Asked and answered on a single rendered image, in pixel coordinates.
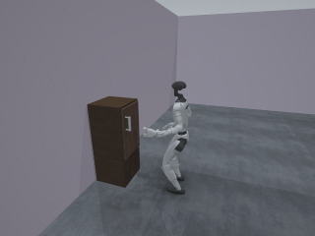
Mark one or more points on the robot right hand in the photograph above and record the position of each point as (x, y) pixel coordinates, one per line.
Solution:
(171, 125)

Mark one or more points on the robot left hand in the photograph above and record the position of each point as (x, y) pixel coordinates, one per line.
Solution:
(150, 132)

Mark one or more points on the left robot foot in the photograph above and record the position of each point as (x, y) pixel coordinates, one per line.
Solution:
(174, 191)

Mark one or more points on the robot left forearm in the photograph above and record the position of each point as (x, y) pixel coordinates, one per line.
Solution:
(169, 132)

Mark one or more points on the handle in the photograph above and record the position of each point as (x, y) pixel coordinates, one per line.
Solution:
(129, 124)

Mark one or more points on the cupboard door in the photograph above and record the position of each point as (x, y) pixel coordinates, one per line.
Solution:
(131, 139)

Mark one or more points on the robot left upper arm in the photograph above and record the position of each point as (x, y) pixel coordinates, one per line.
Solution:
(177, 110)

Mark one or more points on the robot right upper arm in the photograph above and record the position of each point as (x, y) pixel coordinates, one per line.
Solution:
(189, 110)

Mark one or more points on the robot torso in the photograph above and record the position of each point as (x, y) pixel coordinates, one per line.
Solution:
(184, 135)

